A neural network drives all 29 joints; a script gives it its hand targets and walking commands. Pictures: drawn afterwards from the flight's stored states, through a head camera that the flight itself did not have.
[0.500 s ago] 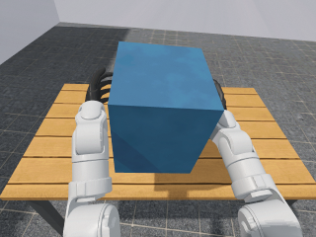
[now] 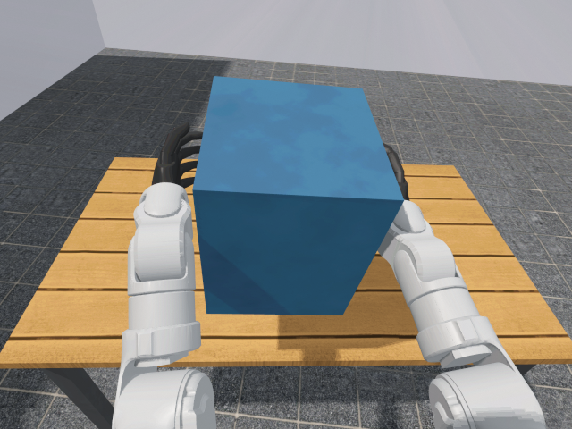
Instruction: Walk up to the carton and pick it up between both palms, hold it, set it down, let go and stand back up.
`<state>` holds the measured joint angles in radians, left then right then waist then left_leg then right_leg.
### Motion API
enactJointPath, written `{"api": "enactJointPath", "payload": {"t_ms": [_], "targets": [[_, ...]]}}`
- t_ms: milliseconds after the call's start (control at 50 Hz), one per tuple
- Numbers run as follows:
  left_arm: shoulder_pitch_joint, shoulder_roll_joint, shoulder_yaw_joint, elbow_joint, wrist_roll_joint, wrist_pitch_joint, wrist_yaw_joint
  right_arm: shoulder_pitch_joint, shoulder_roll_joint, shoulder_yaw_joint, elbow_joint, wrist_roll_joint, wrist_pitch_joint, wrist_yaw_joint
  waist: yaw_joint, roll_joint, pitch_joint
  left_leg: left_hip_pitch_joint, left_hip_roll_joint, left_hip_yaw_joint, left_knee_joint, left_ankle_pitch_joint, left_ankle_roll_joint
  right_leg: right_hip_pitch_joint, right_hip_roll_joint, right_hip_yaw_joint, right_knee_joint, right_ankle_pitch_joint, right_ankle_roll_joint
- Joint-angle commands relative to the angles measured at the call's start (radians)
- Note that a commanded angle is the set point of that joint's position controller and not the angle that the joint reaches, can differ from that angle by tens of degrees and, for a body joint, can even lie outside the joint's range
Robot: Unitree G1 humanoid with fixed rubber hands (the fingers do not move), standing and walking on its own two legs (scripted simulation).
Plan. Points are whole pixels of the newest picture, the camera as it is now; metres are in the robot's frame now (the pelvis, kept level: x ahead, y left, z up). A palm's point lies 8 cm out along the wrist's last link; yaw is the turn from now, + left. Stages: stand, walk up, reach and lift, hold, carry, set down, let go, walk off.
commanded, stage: hold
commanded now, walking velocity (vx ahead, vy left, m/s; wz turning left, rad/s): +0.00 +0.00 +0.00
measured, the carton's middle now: (282, 203) +0.36 +0.01 +0.15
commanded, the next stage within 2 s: none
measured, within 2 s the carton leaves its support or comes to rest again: neither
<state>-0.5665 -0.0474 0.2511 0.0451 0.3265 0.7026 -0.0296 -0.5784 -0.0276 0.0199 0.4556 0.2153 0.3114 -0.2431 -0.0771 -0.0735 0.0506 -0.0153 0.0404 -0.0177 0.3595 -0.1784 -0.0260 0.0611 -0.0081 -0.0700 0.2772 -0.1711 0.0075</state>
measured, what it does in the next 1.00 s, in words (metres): stands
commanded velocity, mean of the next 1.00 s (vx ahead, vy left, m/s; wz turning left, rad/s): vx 0.00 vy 0.00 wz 0.00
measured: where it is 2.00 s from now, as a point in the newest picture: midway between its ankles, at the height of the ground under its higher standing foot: outside the picture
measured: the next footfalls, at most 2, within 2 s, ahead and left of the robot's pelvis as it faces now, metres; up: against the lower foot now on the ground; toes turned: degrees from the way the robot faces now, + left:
none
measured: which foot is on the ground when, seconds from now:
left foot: down 0.00-1.00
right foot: down 0.00-1.00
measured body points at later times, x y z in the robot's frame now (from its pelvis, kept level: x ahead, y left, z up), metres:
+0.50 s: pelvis +0.00 +0.00 +0.00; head -0.03 +0.03 +0.45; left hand +0.37 +0.15 +0.19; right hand +0.37 -0.14 +0.16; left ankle +0.03 +0.13 -0.75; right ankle +0.00 -0.12 -0.75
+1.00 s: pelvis +0.00 +0.00 +0.00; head -0.04 +0.03 +0.45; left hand +0.37 +0.16 +0.19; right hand +0.36 -0.14 +0.17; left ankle +0.03 +0.13 -0.75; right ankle +0.00 -0.12 -0.75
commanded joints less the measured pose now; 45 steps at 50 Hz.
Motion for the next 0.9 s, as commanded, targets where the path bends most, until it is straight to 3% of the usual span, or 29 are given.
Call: {"api": "enactJointPath", "payload": {"t_ms": [0,60,80,100,120,140,180,220,260,300,340,360,420,460,480,520,540,560,580,620,640,660,680,720,740,760,800,840,880], "targets": [[-0.580,-0.536,-0.472,-0.065,-0.138,-0.041,-0.142,-0.839,0.531,0.341,-0.340,0.047,-0.086,0.120,-0.015,0.094,-0.340,0.103,-0.077,0.055,-0.057,0.203,0.001,-0.001,0.064,-0.016,-0.039,0.131,0.027],[-0.538,-0.576,-0.498,-0.018,-0.163,-0.038,-0.130,-0.952,0.537,0.363,-0.428,0.052,-0.117,0.118,0.000,0.090,-0.399,0.128,-0.071,0.048,-0.037,0.271,-0.005,-0.005,0.077,-0.027,-0.035,0.171,0.027],[-0.555,-0.571,-0.507,-0.010,-0.159,-0.036,-0.130,-0.927,0.531,0.340,-0.401,0.045,-0.113,0.115,-0.022,0.128,-0.417,0.148,-0.071,0.044,-0.031,0.271,-0.013,-0.021,0.074,-0.023,-0.038,0.163,0.023],[-0.567,-0.573,-0.489,-0.023,-0.135,-0.033,-0.130,-0.890,0.544,0.338,-0.374,0.045,-0.109,0.120,-0.018,0.137,-0.386,0.144,-0.074,0.052,-0.036,0.259,-0.015,0.000,0.073,-0.023,-0.041,0.153,0.015],[-0.564,-0.540,-0.458,0.028,-0.131,-0.036,-0.131,-0.924,0.524,0.314,-0.357,0.031,-0.110,0.125,-0.011,0.124,-0.355,0.113,-0.074,0.049,-0.047,0.195,0.006,-0.028,0.061,-0.023,-0.045,0.109,0.020],[-0.614,-0.541,-0.455,-0.021,-0.137,-0.051,-0.127,-0.921,0.540,0.328,-0.356,0.033,-0.111,0.129,0.003,0.116,-0.411,0.129,-0.072,0.052,-0.056,0.171,0.008,-0.021,0.063,-0.022,-0.046,0.094,0.020],[-0.597,-0.563,-0.464,0.021,-0.138,-0.054,-0.126,-0.922,0.539,0.323,-0.350,0.012,-0.117,0.135,-0.003,0.107,-0.396,0.130,-0.064,0.048,-0.071,0.155,0.002,-0.027,0.068,-0.028,-0.049,0.064,0.020],[-0.610,-0.575,-0.534,-0.055,-0.178,-0.071,-0.113,-0.968,0.554,0.370,-0.433,0.040,-0.139,0.135,0.007,0.124,-0.512,0.154,-0.068,0.039,-0.035,0.250,-0.006,-0.010,0.070,-0.028,-0.029,0.153,0.025],[-0.550,-0.589,-0.548,-0.053,-0.181,-0.069,-0.107,-0.923,0.549,0.379,-0.436,0.053,-0.135,0.130,-0.008,0.128,-0.510,0.193,-0.067,0.032,-0.005,0.360,-0.017,-0.012,0.081,-0.023,-0.025,0.232,0.024],[-0.518,-0.580,-0.535,-0.048,-0.194,-0.070,-0.114,-0.895,0.552,0.378,-0.465,0.049,-0.129,0.115,-0.012,0.087,-0.519,0.181,-0.080,0.037,-0.003,0.340,-0.007,0.017,0.072,-0.019,-0.022,0.276,0.035],[-0.524,-0.533,-0.481,-0.030,-0.150,-0.064,-0.115,-0.890,0.547,0.382,-0.420,0.049,-0.116,0.113,0.013,0.080,-0.442,0.137,-0.085,0.044,-0.019,0.286,0.008,0.019,0.060,-0.011,-0.025,0.259,0.041],[-0.508,-0.536,-0.488,-0.042,-0.137,-0.047,-0.123,-0.833,0.522,0.378,-0.378,0.060,-0.104,0.108,-0.016,0.102,-0.443,0.166,-0.092,0.049,-0.017,0.313,0.005,0.041,0.064,-0.014,-0.028,0.278,0.040],[-0.560,-0.539,-0.488,-0.076,-0.158,-0.056,-0.130,-0.874,0.545,0.382,-0.406,0.052,-0.104,0.115,-0.009,0.076,-0.434,0.142,-0.081,0.047,-0.035,0.246,0.005,0.011,0.065,-0.018,-0.031,0.208,0.039],[-0.553,-0.545,-0.549,-0.090,-0.189,-0.066,-0.121,-0.912,0.548,0.391,-0.481,0.072,-0.124,0.112,-0.010,0.098,-0.486,0.153,-0.078,0.032,-0.013,0.302,-0.004,0.009,0.070,-0.017,-0.016,0.257,0.040],[-0.570,-0.570,-0.560,-0.104,-0.193,-0.064,-0.118,-0.882,0.555,0.400,-0.459,0.065,-0.117,0.112,-0.038,0.108,-0.484,0.177,-0.078,0.035,-0.005,0.333,-0.009,0.003,0.070,-0.018,-0.013,0.286,0.035],[-0.557,-0.556,-0.539,-0.108,-0.176,-0.065,-0.120,-0.838,0.554,0.404,-0.423,0.065,-0.105,0.106,-0.022,0.122,-0.466,0.184,-0.079,0.040,0.004,0.381,-0.021,0.018,0.074,-0.022,-0.009,0.298,0.038],[-0.511,-0.552,-0.555,-0.136,-0.191,-0.058,-0.123,-0.855,0.561,0.437,-0.520,0.084,-0.113,0.100,-0.009,0.114,-0.521,0.180,-0.083,0.039,0.019,0.403,-0.011,0.050,0.071,-0.011,-0.001,0.355,0.042],[-0.498,-0.533,-0.524,-0.070,-0.158,-0.047,-0.123,-0.840,0.535,0.412,-0.427,0.073,-0.095,0.099,-0.010,0.125,-0.426,0.168,-0.086,0.040,-0.004,0.354,-0.009,0.021,0.064,-0.019,-0.019,0.291,0.038],[-0.509,-0.541,-0.506,-0.070,-0.159,-0.042,-0.127,-0.867,0.544,0.415,-0.453,0.072,-0.094,0.102,-0.007,0.082,-0.424,0.162,-0.085,0.047,-0.010,0.323,-0.002,0.037,0.070,-0.015,-0.023,0.271,0.038],[-0.502,-0.513,-0.489,-0.072,-0.151,-0.041,-0.133,-0.826,0.534,0.390,-0.433,0.052,-0.091,0.100,-0.016,0.084,-0.409,0.141,-0.084,0.045,-0.018,0.309,-0.005,0.040,0.068,-0.018,-0.022,0.283,0.036],[-0.527,-0.519,-0.489,-0.099,-0.150,-0.049,-0.130,-0.862,0.550,0.419,-0.454,0.071,-0.093,0.102,0.010,0.070,-0.427,0.132,-0.082,0.046,-0.027,0.296,0.001,0.040,0.070,-0.015,-0.020,0.263,0.045],[-0.545,-0.523,-0.513,-0.097,-0.161,-0.046,-0.132,-0.826,0.550,0.401,-0.427,0.058,-0.083,0.098,-0.029,0.083,-0.409,0.134,-0.082,0.043,-0.020,0.303,-0.005,0.020,0.063,-0.014,-0.016,0.291,0.039],[-0.489,-0.548,-0.502,-0.088,-0.157,-0.037,-0.131,-0.859,0.556,0.428,-0.452,0.087,-0.092,0.102,-0.004,0.085,-0.417,0.152,-0.081,0.044,-0.014,0.348,-0.006,0.050,0.077,-0.018,-0.022,0.288,0.042],[-0.561,-0.553,-0.536,-0.165,-0.160,-0.051,-0.125,-0.832,0.541,0.413,-0.454,0.087,-0.099,0.108,-0.022,0.140,-0.467,0.182,-0.079,0.036,0.007,0.416,-0.033,0.041,0.082,-0.026,-0.015,0.288,0.032],[-0.526,-0.556,-0.523,-0.130,-0.153,-0.037,-0.124,-0.836,0.536,0.429,-0.425,0.090,-0.088,0.105,-0.001,0.129,-0.437,0.188,-0.083,0.042,0.003,0.410,-0.026,0.020,0.077,-0.020,-0.024,0.272,0.028],[-0.560,-0.563,-0.555,-0.161,-0.171,-0.050,-0.119,-0.833,0.555,0.425,-0.463,0.078,-0.097,0.103,-0.022,0.139,-0.466,0.203,-0.081,0.036,0.011,0.422,-0.034,0.021,0.070,-0.024,-0.014,0.310,0.033],[-0.553,-0.539,-0.516,-0.129,-0.148,-0.035,-0.126,-0.866,0.545,0.408,-0.467,0.085,-0.095,0.106,-0.001,0.130,-0.423,0.169,-0.080,0.039,-0.008,0.355,-0.022,0.007,0.073,-0.018,-0.020,0.253,0.030],[-0.551,-0.531,-0.502,-0.100,-0.139,-0.028,-0.136,-0.833,0.517,0.365,-0.402,0.054,-0.092,0.109,-0.024,0.135,-0.386,0.155,-0.079,0.047,-0.024,0.311,-0.019,0.020,0.069,-0.023,-0.029,0.223,0.024],[-0.558,-0.532,-0.487,-0.097,-0.152,-0.031,-0.140,-0.846,0.534,0.368,-0.403,0.050,-0.092,0.108,-0.016,0.102,-0.401,0.142,-0.080,0.054,-0.032,0.302,-0.005,0.042,0.067,-0.023,-0.033,0.220,0.026]]}}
